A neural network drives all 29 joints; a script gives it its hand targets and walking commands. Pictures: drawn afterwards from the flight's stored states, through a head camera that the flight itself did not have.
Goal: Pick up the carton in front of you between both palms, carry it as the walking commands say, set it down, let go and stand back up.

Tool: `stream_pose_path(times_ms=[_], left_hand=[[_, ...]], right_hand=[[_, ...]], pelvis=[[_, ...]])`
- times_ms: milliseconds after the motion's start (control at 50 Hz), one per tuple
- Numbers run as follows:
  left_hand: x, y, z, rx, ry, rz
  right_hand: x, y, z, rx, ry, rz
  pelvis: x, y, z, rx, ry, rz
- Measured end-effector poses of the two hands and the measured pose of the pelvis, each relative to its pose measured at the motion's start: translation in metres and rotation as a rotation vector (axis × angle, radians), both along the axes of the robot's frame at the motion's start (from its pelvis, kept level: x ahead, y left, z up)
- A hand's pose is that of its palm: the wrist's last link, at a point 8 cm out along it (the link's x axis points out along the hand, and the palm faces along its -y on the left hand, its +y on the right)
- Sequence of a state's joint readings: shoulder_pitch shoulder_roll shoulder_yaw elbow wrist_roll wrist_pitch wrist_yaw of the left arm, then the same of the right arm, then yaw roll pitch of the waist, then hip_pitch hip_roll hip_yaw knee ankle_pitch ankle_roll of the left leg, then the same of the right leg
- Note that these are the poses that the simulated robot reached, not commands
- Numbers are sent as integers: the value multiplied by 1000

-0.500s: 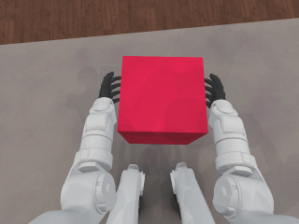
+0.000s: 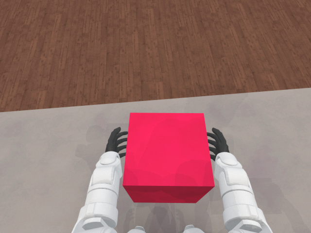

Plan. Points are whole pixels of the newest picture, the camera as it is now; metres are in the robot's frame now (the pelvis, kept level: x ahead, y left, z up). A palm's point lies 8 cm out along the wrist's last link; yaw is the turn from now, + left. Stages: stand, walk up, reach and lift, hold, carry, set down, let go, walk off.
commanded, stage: reach and lift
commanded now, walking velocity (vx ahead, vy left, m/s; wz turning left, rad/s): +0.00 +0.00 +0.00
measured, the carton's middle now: (165, 161) +0.33 -0.01 -0.10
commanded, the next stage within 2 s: hold in 1.30 s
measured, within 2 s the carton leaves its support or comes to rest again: neither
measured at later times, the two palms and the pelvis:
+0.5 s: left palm (102, 153) +0.29 +0.15 +0.06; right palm (231, 153) +0.29 -0.15 +0.06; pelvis +0.00 +0.00 +0.04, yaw +0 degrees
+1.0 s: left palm (101, 147) +0.30 +0.15 +0.07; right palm (232, 147) +0.30 -0.15 +0.07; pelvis +0.01 +0.00 +0.05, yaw +0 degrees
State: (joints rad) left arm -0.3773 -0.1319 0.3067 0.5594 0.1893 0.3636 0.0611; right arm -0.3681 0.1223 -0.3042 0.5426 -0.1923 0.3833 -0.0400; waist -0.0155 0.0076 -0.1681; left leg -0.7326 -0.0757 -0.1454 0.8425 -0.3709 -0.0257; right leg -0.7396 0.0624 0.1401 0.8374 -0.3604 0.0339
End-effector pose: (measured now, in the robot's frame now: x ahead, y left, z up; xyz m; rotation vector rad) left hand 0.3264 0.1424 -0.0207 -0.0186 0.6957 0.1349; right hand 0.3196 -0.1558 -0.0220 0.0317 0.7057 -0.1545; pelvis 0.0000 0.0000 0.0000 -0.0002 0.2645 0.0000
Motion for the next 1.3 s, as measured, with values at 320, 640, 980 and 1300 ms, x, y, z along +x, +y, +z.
stream_pose_path(times_ms=[320,640,980,1300], left_hand=[[-28,4,81,29,-23,-13],[-31,3,85,37,-3,-17],[-25,4,93,51,-1,-24],[-27,4,100,55,-3,-29]], right_hand=[[-25,4,81,-31,-23,33],[-27,3,85,-40,-3,39],[-21,3,93,-53,-1,51],[-24,4,100,-58,-5,51]], pelvis=[[11,-1,41,-1,-272,-1],[-6,-2,41,0,-317,-2],[11,-3,47,-1,-325,-3],[14,-2,48,-1,-344,-4]])
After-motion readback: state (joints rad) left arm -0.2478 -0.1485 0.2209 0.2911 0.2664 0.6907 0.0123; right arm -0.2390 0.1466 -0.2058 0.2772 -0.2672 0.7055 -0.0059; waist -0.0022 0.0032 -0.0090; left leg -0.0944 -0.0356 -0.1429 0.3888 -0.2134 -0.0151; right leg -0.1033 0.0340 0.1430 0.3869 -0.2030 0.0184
